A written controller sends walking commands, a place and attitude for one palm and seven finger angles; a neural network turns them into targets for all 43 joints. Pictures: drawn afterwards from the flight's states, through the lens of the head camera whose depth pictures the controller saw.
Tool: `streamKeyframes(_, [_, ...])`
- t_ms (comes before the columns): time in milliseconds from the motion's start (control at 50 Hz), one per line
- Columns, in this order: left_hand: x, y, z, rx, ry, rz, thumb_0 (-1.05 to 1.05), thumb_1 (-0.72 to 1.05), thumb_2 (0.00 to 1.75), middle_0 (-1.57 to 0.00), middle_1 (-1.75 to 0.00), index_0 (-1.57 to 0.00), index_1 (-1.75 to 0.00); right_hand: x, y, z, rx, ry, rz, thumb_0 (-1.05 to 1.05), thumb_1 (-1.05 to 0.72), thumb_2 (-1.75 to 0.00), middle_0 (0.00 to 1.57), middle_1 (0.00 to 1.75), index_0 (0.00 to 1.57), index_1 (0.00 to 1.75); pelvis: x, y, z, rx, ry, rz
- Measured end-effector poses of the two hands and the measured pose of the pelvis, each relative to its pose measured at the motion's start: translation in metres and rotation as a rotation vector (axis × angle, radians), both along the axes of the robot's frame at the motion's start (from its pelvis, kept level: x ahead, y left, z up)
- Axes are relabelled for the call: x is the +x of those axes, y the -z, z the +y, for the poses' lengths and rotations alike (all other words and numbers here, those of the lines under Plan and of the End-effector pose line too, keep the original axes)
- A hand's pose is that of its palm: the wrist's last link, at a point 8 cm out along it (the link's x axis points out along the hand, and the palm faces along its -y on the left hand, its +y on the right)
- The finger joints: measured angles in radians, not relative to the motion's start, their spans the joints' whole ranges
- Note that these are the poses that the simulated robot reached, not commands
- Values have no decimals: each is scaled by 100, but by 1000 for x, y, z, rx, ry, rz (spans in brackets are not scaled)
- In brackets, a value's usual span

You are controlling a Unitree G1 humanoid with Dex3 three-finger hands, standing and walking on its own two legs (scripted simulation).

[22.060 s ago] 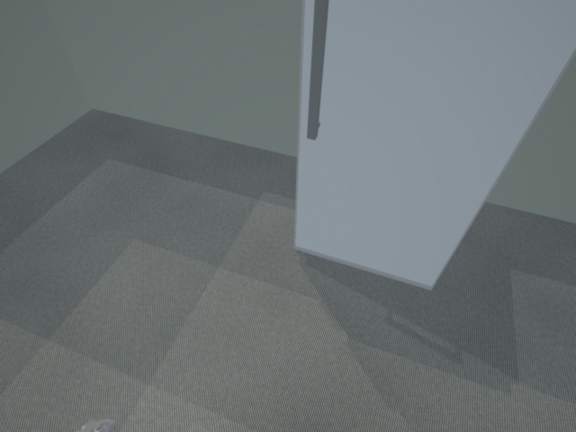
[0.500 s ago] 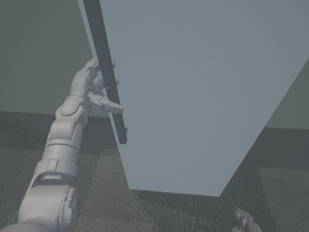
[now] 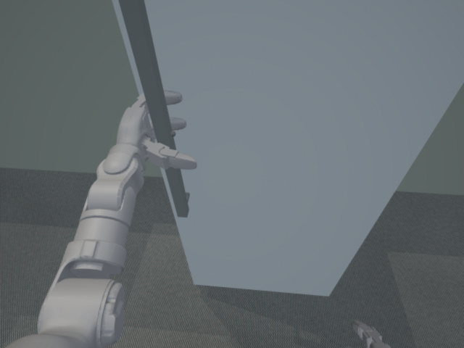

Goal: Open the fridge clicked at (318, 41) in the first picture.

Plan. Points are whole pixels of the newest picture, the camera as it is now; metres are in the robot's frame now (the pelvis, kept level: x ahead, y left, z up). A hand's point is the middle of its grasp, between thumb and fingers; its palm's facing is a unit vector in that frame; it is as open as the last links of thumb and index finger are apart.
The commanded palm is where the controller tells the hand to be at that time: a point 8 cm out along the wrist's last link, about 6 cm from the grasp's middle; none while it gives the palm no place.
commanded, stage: slide the fingers in behind the handle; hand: left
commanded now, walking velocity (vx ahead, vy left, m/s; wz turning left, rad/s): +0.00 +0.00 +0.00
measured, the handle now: (168, 129) +0.47 +0.15 +0.15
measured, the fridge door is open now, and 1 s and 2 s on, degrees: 0 0 0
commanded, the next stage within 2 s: grip the handle and tug to test in 0.56 s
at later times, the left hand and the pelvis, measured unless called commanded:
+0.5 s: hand (171, 134) +0.41 +0.12 +0.18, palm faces -0.06 -1.00 +0.00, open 14.0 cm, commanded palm +0.39 +0.17 +0.18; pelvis +0.00 +0.00 +0.00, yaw +0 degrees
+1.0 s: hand (172, 133) +0.42 +0.12 +0.18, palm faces -0.05 -1.00 +0.00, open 11.2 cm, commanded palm +0.39 +0.17 +0.18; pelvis +0.00 +0.01 +0.00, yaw +0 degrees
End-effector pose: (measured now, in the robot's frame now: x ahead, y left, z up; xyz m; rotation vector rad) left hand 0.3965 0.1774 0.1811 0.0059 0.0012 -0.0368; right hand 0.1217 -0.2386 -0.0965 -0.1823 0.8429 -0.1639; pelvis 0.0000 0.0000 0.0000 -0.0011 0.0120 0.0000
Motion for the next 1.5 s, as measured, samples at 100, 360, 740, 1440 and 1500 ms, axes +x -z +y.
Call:
streamKeyframes(100, [0,0,0,-1,1,2,-2,-50,30,-30,-120,-29,-120,1,0,0,-5,-12,4,1,-90,-90,20,30,20,30,-2,0,-1,-1,-8,0])
streamKeyframes(360, [0,0,1,-14,15,-7,-2,-50,30,-29,-120,-29,-120,1,-2,2,3,-7,-21,1,-90,-90,20,30,20,30,-2,0,-1,0,2,1])
streamKeyframes(740, [0,0,1,-6,18,-3,-2,-49,31,-30,-120,-30,-120,1,-3,6,-5,-1,-9,1,-90,-90,20,30,20,30,-2,0,5,-3,1,1])
streamKeyframes(1440, [4,0,1,4,-3,-1,1,73,83,-43,-139,-41,-138,6,2,9,3,-23,9,1,-90,-90,20,30,20,30,2,1,5,-3,-10,8])
streamKeyframes(1500, [4,0,1,4,-4,-1,0,73,83,-43,-139,-41,-139,7,2,9,3,-26,12,1,-90,-90,20,30,20,30,2,1,4,-3,-12,8])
